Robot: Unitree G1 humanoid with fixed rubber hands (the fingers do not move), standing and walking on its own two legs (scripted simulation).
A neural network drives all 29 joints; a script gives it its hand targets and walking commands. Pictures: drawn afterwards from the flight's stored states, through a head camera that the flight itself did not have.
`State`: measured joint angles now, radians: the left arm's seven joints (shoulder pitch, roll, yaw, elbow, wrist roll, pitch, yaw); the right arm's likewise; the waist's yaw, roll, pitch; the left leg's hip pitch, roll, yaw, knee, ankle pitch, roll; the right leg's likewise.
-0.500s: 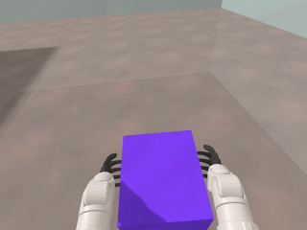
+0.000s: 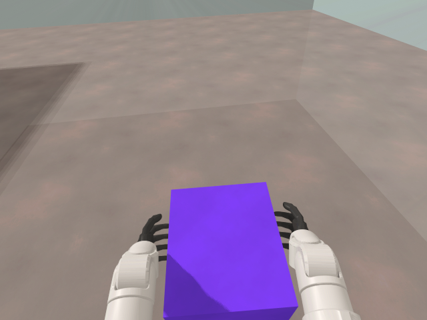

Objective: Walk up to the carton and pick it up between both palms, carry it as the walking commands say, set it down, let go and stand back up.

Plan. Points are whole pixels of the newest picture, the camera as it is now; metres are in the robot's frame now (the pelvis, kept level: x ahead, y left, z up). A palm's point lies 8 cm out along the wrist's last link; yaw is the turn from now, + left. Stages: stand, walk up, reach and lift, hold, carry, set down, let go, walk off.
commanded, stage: hold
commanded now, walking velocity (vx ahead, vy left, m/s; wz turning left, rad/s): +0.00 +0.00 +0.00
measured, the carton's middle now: (224, 259) +0.28 +0.00 -0.03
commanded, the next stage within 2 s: carry in 0.18 s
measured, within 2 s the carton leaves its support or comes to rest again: neither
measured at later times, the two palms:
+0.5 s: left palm (140, 226) +0.31 +0.16 +0.05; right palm (286, 215) +0.31 -0.13 +0.07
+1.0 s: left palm (161, 158) +0.52 +0.15 +0.06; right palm (270, 151) +0.53 -0.14 +0.06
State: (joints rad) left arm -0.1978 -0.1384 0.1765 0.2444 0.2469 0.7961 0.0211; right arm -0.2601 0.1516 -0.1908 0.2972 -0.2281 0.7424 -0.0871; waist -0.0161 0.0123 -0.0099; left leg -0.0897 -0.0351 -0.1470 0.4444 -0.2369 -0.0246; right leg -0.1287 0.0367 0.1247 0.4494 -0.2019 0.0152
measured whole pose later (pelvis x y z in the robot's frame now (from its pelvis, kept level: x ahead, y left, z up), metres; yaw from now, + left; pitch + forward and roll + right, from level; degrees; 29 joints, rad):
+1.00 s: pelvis +0.25 +0.00 -0.01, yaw +1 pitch +7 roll -1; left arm -0.25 -0.15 0.10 -0.18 0.12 1.25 0.18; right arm -0.25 0.15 -0.15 -0.19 -0.06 1.22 -0.22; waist 0.00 0.02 -0.15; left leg -0.43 0.03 0.10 0.98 -0.54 0.00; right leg -0.21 0.01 -0.18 0.52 -0.42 -0.03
